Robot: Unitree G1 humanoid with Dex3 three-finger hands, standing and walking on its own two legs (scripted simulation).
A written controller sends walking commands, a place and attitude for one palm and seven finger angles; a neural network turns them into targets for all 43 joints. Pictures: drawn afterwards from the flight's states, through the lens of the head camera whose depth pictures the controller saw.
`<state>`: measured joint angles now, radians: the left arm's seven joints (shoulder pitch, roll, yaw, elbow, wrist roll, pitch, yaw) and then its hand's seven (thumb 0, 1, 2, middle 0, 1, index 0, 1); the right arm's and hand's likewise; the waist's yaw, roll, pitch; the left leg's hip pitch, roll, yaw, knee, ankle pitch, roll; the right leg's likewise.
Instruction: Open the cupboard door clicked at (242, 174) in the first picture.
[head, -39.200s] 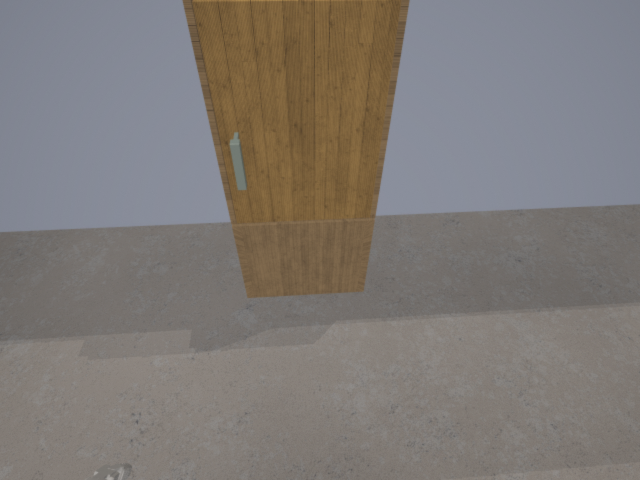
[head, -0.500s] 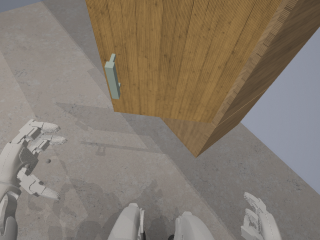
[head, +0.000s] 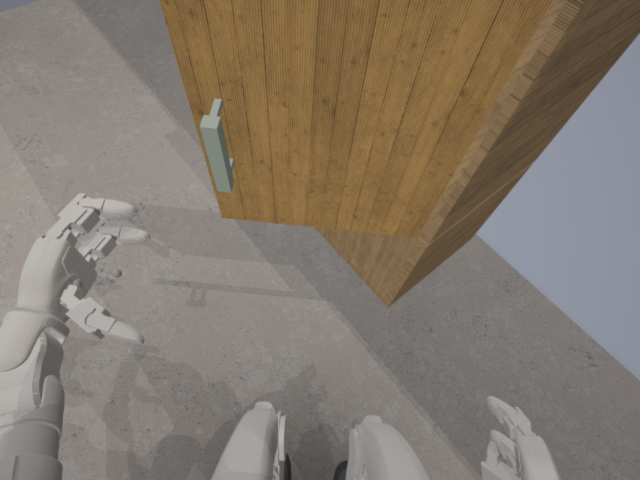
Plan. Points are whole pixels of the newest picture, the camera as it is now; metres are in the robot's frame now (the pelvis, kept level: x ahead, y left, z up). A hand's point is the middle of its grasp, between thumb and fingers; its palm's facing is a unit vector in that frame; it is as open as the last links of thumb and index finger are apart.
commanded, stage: move the hooked fingers beside the handle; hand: left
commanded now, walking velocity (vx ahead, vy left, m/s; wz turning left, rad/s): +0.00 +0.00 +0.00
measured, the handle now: (221, 147) +0.56 +0.18 +0.01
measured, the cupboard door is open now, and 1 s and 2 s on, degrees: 46 46 46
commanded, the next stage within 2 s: none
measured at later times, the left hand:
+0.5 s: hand (139, 223) +0.41 +0.25 +0.03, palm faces -0.02 -1.00 -0.04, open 14.0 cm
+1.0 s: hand (162, 179) +0.49 +0.24 +0.02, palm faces -0.02 -1.00 -0.04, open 14.0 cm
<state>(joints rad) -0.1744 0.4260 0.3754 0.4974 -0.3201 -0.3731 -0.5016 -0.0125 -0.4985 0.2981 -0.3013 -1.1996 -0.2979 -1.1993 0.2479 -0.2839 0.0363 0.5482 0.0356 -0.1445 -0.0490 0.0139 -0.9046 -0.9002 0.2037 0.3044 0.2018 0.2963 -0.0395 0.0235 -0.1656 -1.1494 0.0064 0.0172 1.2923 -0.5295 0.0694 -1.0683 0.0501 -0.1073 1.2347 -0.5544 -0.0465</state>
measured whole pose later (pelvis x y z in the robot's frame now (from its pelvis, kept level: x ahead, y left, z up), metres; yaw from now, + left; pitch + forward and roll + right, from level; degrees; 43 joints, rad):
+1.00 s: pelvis +0.00 +0.00 -0.03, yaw -2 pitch +29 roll -5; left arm -0.80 0.62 0.47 1.12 -0.15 -0.44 -0.44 -0.01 -0.50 0.30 -0.30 -1.20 -0.30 -1.20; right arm 0.31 -0.30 0.06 0.61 0.01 0.03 -0.02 0.01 -0.91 -0.90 0.20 0.30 0.20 0.30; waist -0.15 0.03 -0.15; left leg -1.34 0.03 0.01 1.39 -0.55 0.07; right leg -1.26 0.07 -0.12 1.32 -0.57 -0.05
